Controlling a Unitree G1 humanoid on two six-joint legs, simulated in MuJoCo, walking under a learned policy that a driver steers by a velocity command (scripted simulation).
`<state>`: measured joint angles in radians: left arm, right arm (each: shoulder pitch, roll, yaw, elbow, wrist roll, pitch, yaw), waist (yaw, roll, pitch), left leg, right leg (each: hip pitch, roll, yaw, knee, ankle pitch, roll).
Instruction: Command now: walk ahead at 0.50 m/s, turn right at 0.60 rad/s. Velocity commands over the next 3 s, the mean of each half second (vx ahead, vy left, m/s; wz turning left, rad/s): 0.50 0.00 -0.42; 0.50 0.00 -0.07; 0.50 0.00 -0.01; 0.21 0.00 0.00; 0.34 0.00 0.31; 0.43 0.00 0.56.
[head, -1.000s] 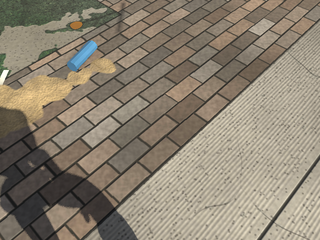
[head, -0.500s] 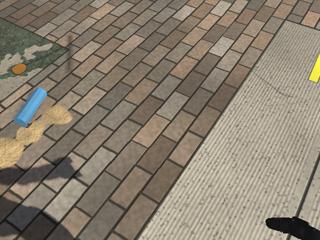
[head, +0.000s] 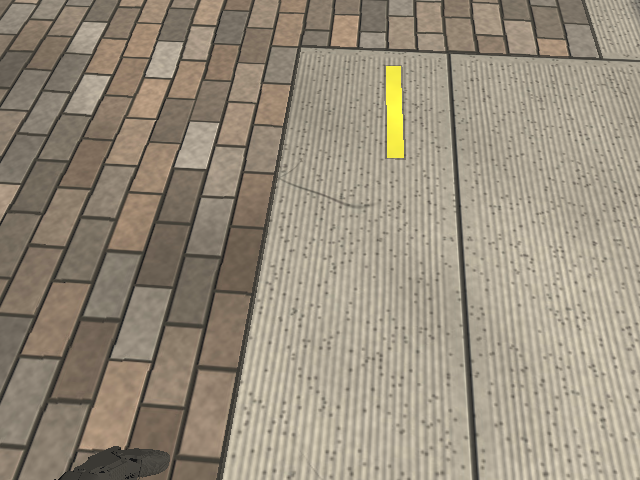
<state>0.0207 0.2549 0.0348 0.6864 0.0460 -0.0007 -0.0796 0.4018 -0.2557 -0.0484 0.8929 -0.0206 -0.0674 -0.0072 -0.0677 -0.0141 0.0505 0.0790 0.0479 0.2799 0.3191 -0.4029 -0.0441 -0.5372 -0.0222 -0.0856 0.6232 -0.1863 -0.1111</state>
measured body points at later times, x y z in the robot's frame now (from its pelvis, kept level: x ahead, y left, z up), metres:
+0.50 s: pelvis +0.27 -0.04 +0.01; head +0.30 -0.05 +0.46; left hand +0.30 +0.24 -0.12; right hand +0.42 -0.30 -0.09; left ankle +0.46 +0.06 -0.69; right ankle +0.13 -0.08 -0.73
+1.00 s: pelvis +0.55 -0.07 +0.01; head +0.58 -0.08 +0.46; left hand +0.78 +0.11 -0.10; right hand +0.46 -0.31 -0.12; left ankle +0.48 +0.03 -0.73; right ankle +0.68 -0.23 -0.69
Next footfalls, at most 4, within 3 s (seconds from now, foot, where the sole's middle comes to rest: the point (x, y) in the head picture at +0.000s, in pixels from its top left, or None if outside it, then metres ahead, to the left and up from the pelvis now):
0.02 right None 0.17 -0.08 -0.76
0.58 left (310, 445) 0.52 0.03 -0.76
1.10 right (415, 337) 0.74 -0.23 -0.76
1.64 left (352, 229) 1.07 -0.12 -0.76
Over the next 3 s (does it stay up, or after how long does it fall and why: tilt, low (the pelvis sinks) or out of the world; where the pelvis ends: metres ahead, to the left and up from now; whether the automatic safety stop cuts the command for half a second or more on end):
stays up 1.36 -0.14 0.00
